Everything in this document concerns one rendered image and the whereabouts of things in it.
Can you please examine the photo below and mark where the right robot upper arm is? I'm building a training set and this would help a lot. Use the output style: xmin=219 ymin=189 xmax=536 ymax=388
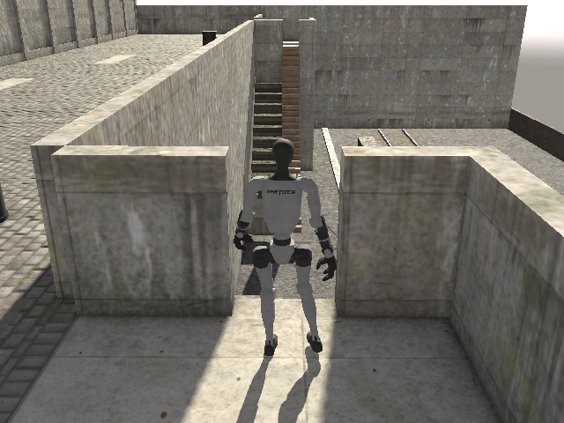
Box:
xmin=301 ymin=177 xmax=323 ymax=228

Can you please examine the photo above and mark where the robot right forearm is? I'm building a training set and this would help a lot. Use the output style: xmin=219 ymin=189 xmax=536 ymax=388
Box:
xmin=315 ymin=214 xmax=335 ymax=258

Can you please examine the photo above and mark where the right robot hand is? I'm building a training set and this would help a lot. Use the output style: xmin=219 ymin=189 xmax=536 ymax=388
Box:
xmin=316 ymin=256 xmax=337 ymax=281

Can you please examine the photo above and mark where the robot left shin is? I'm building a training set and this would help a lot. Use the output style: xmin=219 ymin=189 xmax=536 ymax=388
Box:
xmin=260 ymin=288 xmax=275 ymax=345

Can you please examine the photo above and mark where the left robot upper arm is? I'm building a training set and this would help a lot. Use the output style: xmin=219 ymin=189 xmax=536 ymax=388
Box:
xmin=240 ymin=176 xmax=264 ymax=223

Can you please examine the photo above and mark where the robot left forearm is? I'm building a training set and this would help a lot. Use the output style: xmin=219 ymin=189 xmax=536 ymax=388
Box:
xmin=235 ymin=209 xmax=249 ymax=238

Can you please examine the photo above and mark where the left robot hand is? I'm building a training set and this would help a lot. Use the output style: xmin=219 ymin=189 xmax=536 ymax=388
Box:
xmin=234 ymin=234 xmax=254 ymax=251

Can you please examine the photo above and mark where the robot left foot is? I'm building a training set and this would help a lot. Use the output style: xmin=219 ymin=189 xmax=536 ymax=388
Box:
xmin=264 ymin=334 xmax=278 ymax=356

